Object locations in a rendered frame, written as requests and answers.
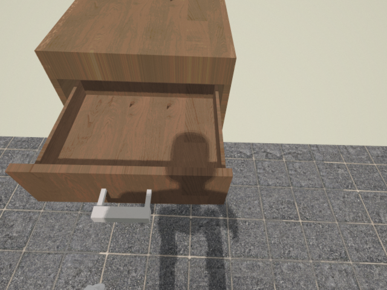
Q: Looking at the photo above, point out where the drawer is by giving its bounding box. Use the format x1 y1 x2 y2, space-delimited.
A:
5 80 233 205

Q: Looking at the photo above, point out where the cabinet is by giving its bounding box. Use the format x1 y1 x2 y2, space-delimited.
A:
34 0 236 205

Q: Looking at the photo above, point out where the handle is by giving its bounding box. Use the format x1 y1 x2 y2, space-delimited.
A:
91 188 152 223

